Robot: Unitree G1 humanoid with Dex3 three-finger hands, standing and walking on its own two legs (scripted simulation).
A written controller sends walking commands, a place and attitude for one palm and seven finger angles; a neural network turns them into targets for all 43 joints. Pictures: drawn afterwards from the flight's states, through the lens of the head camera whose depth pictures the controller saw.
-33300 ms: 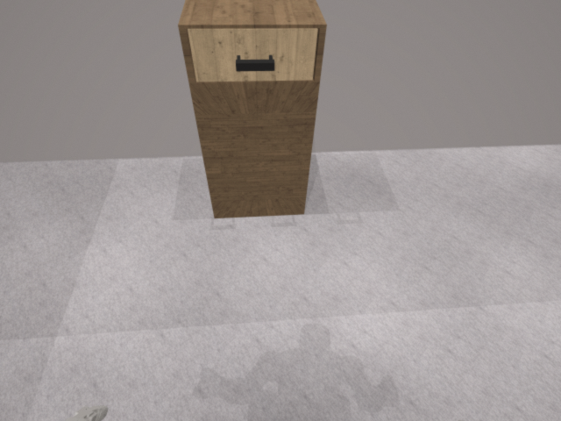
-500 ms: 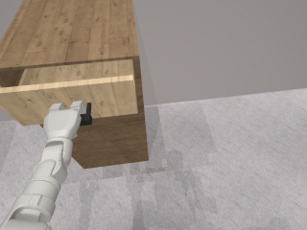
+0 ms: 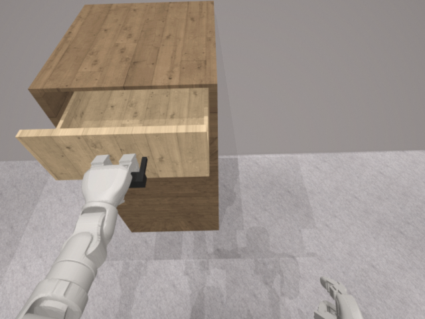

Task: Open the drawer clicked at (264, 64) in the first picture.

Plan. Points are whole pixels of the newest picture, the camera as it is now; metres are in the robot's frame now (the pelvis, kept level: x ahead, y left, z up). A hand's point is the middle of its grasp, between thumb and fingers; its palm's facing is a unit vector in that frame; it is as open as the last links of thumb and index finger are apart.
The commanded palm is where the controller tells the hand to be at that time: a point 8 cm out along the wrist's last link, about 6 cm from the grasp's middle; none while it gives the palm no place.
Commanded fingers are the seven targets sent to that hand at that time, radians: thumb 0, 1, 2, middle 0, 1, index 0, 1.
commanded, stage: pull the drawer open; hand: left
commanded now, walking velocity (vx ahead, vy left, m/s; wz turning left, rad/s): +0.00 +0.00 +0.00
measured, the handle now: (119, 171) +0.40 +0.22 +0.02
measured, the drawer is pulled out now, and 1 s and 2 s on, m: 0.14 0.30 0.30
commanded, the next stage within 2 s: open the thumb to release the handle in 1.06 s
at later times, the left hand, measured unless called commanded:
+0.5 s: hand (107, 244) +0.25 +0.21 +0.00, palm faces -0.01 -0.08 -1.00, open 5.7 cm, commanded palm +0.21 +0.22 +0.05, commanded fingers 0.00 0.90 0.90 -0.40 -1.35 -0.40 -1.35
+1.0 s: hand (97, 286) +0.18 +0.21 +0.00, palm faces -0.02 -0.11 -0.99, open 5.9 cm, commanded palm +0.13 +0.22 +0.05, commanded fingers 0.00 0.90 0.90 -0.40 -1.35 -0.40 -1.35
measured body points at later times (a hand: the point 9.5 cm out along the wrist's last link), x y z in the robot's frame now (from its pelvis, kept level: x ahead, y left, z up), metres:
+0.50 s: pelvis +0.01 +0.00 +0.00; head +0.04 -0.02 +0.45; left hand +0.25 +0.22 +0.05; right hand +0.19 -0.25 -0.10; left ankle -0.03 +0.12 -0.72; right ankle +0.00 -0.12 -0.72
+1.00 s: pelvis +0.01 -0.01 -0.01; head +0.04 -0.03 +0.44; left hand +0.18 +0.21 +0.06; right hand +0.21 -0.22 -0.10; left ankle -0.03 +0.12 -0.72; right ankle +0.00 -0.12 -0.72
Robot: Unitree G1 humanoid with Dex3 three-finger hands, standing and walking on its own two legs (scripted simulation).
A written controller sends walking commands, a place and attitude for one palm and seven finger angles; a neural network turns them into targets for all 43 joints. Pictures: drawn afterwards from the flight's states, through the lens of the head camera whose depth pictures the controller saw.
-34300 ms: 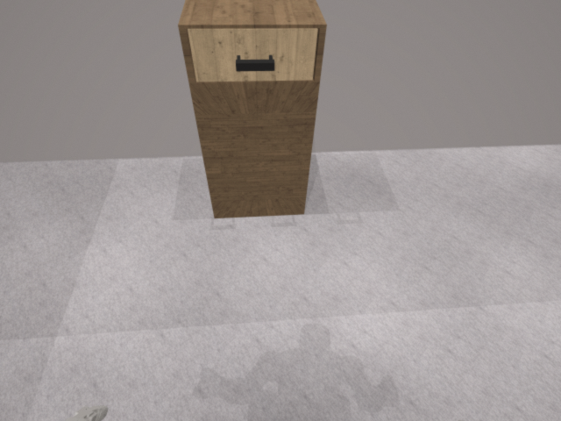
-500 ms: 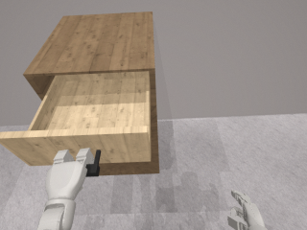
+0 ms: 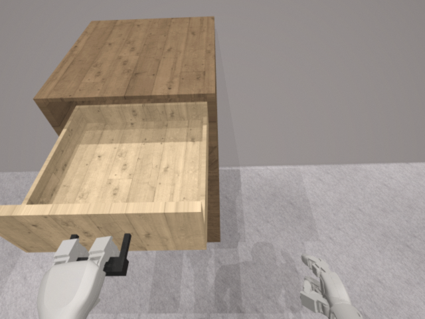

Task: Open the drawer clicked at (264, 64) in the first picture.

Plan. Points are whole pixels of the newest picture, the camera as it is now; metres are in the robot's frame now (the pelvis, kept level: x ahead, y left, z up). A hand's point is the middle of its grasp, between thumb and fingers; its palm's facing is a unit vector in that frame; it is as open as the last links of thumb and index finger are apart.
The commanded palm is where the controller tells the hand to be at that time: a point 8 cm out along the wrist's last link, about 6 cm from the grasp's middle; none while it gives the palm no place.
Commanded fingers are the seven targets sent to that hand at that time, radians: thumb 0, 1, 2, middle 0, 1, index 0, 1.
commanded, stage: pull the drawer open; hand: left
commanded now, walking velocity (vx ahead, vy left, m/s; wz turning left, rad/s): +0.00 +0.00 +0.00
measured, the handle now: (96, 253) +0.22 +0.23 +0.03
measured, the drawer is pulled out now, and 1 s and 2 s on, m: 0.30 0.30 0.30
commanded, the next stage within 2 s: open the thumb to release the handle in 0.06 s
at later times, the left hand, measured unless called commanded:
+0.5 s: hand (93, 287) +0.17 +0.22 +0.01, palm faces +0.03 -0.08 -1.00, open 8.8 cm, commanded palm +0.14 +0.23 +0.06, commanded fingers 0.00 -0.36 0.36 -0.31 -1.22 -0.31 -1.22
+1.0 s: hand (95, 281) +0.18 +0.23 +0.01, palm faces +0.03 -0.08 -1.00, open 13.7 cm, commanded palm +0.16 +0.23 +0.06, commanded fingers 0.00 -0.50 0.30 -0.30 -1.20 -0.30 -1.20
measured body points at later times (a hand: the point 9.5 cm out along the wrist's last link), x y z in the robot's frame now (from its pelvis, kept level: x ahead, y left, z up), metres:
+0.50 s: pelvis -0.02 -0.01 +0.00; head +0.00 -0.04 +0.45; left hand +0.16 +0.22 +0.07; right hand +0.20 -0.21 -0.10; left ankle -0.04 +0.13 -0.71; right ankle -0.01 -0.11 -0.71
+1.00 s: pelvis -0.03 +0.00 +0.01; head -0.01 -0.03 +0.46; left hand +0.17 +0.23 +0.06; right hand +0.18 -0.21 -0.10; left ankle -0.04 +0.13 -0.71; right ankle -0.01 -0.11 -0.71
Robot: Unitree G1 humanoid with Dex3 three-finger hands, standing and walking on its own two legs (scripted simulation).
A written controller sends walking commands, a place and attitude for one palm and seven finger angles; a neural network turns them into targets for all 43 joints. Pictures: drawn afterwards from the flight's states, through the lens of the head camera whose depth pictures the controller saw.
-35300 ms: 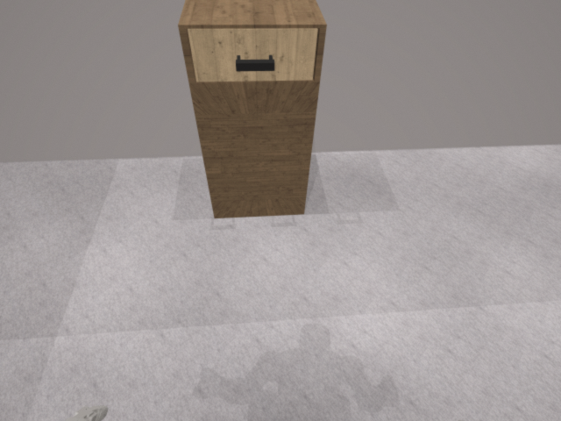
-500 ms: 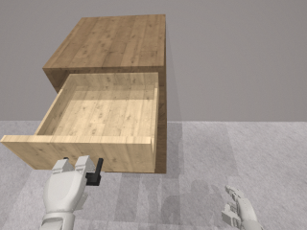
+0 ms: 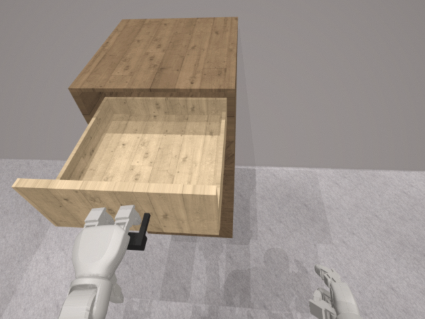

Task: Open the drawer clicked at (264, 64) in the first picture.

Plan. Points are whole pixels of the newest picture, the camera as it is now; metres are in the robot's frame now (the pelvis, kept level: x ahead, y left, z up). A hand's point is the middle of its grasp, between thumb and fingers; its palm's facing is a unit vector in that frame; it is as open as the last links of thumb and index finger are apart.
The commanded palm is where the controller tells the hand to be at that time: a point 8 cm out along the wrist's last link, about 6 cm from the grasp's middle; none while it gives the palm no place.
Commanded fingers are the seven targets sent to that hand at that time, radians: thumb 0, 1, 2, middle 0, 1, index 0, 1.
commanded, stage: lift the hand off the handle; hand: left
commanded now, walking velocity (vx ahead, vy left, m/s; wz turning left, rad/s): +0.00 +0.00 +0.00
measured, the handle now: (118, 228) +0.27 +0.22 +0.02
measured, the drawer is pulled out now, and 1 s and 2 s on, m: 0.30 0.30 0.30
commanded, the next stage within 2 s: draw the hand back to the body in 1.36 s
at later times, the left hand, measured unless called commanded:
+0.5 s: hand (109, 241) +0.23 +0.22 +0.05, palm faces +0.05 -0.10 -0.99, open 13.3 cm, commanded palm +0.20 +0.21 +0.12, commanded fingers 0.00 -0.50 0.30 -0.30 -1.20 -0.30 -1.20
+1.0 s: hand (90, 216) +0.23 +0.22 +0.13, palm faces +0.13 -0.10 -0.99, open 13.8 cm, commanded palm +0.19 +0.21 +0.19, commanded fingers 0.00 -0.50 0.30 -0.30 -1.20 -0.30 -1.20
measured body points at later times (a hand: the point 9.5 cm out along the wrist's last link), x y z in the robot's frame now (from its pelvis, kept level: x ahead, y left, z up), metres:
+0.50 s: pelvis +0.01 +0.00 +0.01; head +0.01 -0.03 +0.46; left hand +0.22 +0.22 +0.10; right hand +0.23 -0.20 -0.09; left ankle +0.00 +0.14 -0.71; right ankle +0.02 -0.10 -0.71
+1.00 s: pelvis +0.01 +0.00 +0.03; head +0.00 -0.05 +0.47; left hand +0.22 +0.22 +0.19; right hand +0.26 -0.18 -0.07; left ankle +0.00 +0.14 -0.71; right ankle +0.02 -0.11 -0.71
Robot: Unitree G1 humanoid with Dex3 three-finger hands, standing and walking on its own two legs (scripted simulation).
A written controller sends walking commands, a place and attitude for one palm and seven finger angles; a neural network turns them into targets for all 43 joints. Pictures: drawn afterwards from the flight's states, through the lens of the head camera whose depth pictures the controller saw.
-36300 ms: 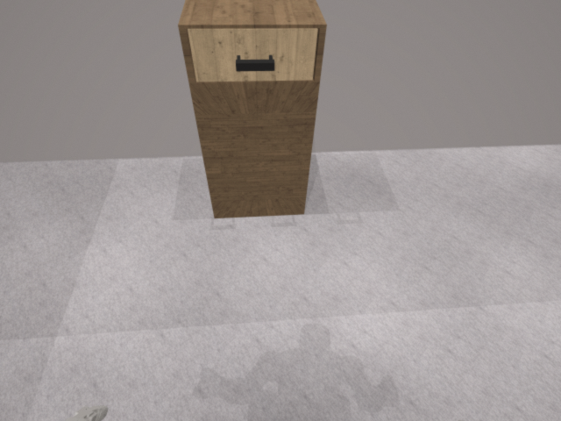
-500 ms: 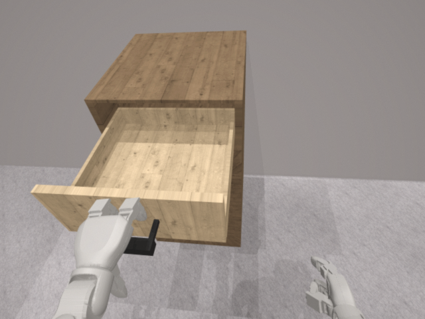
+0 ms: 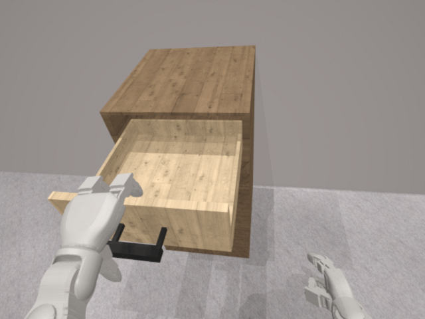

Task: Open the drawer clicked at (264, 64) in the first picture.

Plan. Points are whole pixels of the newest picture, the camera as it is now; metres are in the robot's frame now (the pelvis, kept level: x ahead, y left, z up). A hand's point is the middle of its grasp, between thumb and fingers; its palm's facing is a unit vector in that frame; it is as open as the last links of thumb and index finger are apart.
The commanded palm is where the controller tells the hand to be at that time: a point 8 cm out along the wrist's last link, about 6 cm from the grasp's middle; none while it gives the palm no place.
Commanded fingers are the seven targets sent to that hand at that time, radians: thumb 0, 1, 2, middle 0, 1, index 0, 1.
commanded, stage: lift the hand off the handle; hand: left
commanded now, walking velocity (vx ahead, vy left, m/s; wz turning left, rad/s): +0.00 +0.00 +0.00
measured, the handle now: (137, 240) +0.26 +0.22 +0.00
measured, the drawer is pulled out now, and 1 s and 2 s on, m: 0.30 0.30 0.30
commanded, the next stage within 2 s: draw the hand back to the body in 0.36 s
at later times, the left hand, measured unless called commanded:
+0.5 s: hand (108, 217) +0.22 +0.21 +0.14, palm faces +0.11 -0.10 -0.99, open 13.9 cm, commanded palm +0.18 +0.22 +0.20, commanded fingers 0.00 -0.50 0.30 -0.30 -1.20 -0.30 -1.20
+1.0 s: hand (84, 223) +0.21 +0.24 +0.14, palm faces +0.11 -0.07 -0.99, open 13.8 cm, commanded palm +0.16 +0.24 +0.19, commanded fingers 0.00 -0.50 0.30 -0.30 -1.20 -0.30 -1.20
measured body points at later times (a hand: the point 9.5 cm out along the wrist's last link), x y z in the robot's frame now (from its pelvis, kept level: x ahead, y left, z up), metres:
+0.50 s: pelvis -0.02 +0.00 +0.00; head -0.03 -0.06 +0.45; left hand +0.21 +0.21 +0.19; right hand +0.23 -0.19 -0.09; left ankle -0.01 +0.13 -0.74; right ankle +0.00 -0.11 -0.74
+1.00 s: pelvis -0.01 +0.00 +0.00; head -0.02 -0.05 +0.45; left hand +0.19 +0.24 +0.19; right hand +0.22 -0.19 -0.09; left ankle -0.01 +0.13 -0.74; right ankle +0.00 -0.11 -0.74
